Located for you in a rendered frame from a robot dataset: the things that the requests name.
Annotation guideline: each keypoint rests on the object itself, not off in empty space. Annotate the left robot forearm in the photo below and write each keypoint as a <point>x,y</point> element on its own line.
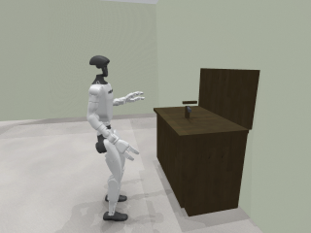
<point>119,101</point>

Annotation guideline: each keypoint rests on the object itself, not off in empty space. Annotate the robot right thigh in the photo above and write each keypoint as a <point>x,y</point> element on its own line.
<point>113,159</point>

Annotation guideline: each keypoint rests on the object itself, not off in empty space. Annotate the right robot upper arm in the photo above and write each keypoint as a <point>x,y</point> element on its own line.
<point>94,94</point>

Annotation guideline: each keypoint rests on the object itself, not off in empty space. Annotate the right robot forearm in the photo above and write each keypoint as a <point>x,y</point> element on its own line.
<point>102,129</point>

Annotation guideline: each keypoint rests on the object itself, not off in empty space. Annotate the left robot hand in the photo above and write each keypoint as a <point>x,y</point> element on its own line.
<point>131,96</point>

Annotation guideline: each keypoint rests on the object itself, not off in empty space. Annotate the counter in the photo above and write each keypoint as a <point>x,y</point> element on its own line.
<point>202,152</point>

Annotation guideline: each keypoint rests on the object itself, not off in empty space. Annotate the robot left foot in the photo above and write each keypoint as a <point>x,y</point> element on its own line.
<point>122,198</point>

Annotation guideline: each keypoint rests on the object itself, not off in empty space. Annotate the right robot hand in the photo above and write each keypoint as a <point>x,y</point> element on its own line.
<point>122,146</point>

